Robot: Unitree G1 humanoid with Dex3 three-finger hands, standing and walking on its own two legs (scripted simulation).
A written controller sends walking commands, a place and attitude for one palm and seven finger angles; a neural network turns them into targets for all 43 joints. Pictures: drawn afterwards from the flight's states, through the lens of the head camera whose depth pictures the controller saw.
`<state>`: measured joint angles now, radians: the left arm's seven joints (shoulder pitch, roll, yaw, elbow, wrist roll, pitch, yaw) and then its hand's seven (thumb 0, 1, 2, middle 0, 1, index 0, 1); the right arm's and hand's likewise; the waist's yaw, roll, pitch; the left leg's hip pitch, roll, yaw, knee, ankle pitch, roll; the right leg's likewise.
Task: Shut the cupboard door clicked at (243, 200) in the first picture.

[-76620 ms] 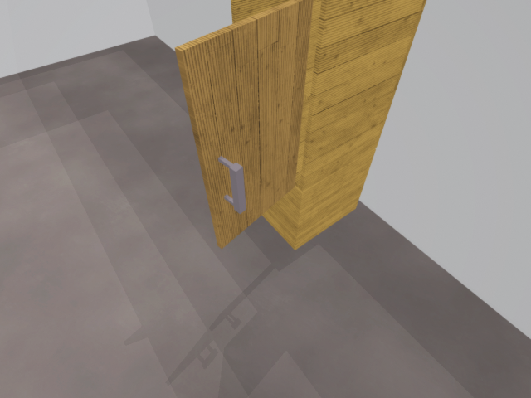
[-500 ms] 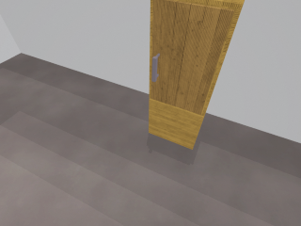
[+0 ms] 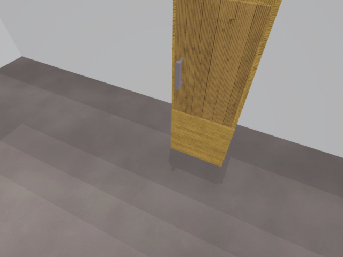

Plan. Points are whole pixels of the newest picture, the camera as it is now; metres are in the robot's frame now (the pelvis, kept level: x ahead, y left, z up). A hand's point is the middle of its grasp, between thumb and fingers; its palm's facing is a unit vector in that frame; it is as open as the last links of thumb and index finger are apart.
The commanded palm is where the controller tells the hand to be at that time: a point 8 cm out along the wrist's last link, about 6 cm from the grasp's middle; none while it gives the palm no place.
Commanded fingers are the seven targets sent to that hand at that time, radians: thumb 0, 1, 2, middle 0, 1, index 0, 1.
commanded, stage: look to check the result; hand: left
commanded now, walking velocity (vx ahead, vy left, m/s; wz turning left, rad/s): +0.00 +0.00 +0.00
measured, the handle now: (179, 73) +0.90 +0.01 -0.08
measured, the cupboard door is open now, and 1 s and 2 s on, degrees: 0 0 0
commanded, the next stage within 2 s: stand and wait in 0.10 s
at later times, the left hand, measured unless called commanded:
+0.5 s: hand out of the picture +0.01 +0.18 -0.17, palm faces +0.02 -0.98 -0.22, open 7.4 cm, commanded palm none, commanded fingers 0.00 0.90 0.90 -0.20 -0.30 -0.20 -0.30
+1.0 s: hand out of the picture +0.02 +0.19 -0.17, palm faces +0.02 -0.97 -0.24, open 7.4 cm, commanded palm none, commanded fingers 0.00 0.90 0.90 -0.20 -0.30 -0.20 -0.30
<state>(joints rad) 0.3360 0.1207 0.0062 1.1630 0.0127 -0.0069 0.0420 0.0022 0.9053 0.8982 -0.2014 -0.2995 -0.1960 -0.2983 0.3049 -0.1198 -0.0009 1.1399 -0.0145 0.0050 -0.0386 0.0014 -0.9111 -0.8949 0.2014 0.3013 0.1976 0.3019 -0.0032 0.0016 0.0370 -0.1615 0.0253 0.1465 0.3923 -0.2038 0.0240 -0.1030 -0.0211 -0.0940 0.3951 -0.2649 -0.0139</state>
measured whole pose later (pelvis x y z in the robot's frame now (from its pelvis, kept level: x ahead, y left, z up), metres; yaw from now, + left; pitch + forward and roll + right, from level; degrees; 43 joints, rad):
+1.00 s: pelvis +0.02 +0.00 +0.00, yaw +1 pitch -1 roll +0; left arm 0.25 0.19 0.01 1.15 0.01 -0.01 0.03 0.00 0.90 0.90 -0.20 -0.30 -0.20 -0.30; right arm 0.22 -0.21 0.00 1.14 -0.01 0.00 -0.03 0.00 -0.91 -0.89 0.20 0.30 0.20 0.30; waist 0.00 0.00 0.05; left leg -0.11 0.02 0.13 0.34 -0.21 0.01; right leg -0.04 -0.02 -0.11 0.34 -0.27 -0.02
